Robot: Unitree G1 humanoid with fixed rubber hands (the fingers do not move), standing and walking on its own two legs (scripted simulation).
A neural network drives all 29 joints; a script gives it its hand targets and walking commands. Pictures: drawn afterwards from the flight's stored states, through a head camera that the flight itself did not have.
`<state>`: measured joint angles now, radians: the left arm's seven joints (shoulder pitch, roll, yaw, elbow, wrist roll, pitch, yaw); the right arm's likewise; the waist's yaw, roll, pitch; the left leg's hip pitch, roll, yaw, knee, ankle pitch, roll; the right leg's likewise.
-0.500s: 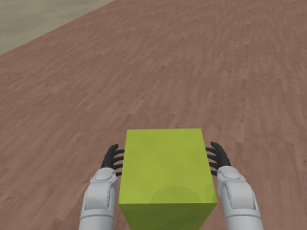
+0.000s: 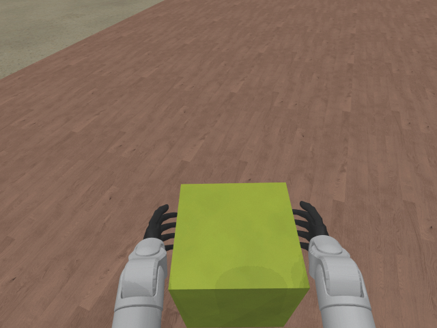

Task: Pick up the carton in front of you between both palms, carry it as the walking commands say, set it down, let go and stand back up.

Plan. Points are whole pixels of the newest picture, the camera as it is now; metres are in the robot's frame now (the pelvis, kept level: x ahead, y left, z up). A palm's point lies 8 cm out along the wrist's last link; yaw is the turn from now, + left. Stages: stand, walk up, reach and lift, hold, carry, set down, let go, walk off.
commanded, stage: carry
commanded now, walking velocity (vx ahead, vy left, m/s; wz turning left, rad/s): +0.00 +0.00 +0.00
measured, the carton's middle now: (234, 258) +0.30 +0.00 -0.05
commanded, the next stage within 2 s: hold in 0.60 s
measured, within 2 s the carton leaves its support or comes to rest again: neither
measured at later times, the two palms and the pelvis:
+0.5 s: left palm (158, 248) +0.28 +0.14 +0.03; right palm (323, 245) +0.28 -0.16 +0.04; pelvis -0.01 -0.01 +0.00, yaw +0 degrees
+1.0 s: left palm (182, 230) +0.31 +0.10 +0.05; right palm (354, 271) +0.22 -0.19 +0.05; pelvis -0.01 +0.04 +0.01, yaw -15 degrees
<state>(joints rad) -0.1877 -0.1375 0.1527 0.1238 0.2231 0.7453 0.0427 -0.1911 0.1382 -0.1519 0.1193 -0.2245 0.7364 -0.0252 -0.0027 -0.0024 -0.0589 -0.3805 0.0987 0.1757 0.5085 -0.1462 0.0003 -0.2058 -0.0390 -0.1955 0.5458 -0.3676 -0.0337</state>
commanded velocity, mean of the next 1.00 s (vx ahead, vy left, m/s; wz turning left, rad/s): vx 0.00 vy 0.00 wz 0.00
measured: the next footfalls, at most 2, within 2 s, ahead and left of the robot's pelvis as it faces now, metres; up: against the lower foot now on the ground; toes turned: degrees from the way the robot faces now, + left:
none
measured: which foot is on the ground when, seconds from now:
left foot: down 0.00-1.00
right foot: down 0.00-1.00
